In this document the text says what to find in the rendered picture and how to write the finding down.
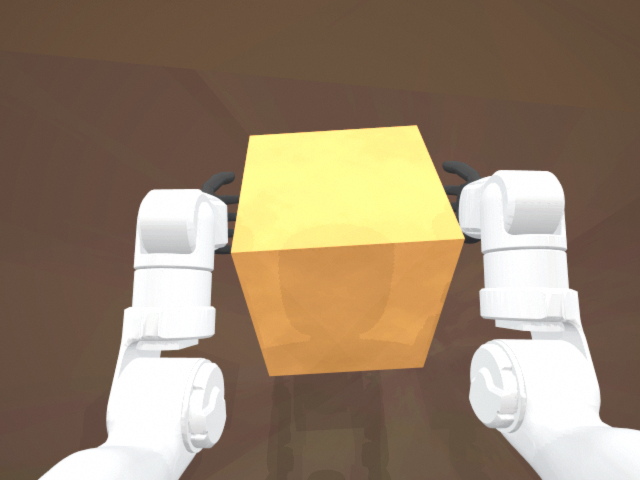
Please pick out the left robot hand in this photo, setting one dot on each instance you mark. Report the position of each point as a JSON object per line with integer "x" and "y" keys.
{"x": 210, "y": 187}

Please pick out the robot right forearm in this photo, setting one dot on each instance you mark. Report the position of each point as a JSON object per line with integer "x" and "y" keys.
{"x": 519, "y": 217}

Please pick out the robot left forearm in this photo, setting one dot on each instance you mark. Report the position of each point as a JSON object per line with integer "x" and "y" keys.
{"x": 177, "y": 232}

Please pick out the carton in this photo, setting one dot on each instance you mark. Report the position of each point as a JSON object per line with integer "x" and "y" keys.
{"x": 345, "y": 245}

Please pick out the left robot upper arm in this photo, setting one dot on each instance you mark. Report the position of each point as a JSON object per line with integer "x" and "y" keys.
{"x": 163, "y": 411}

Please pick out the right robot upper arm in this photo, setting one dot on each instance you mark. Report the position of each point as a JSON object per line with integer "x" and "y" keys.
{"x": 543, "y": 397}

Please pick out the right robot hand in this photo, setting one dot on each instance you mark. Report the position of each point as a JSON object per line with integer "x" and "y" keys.
{"x": 468, "y": 174}

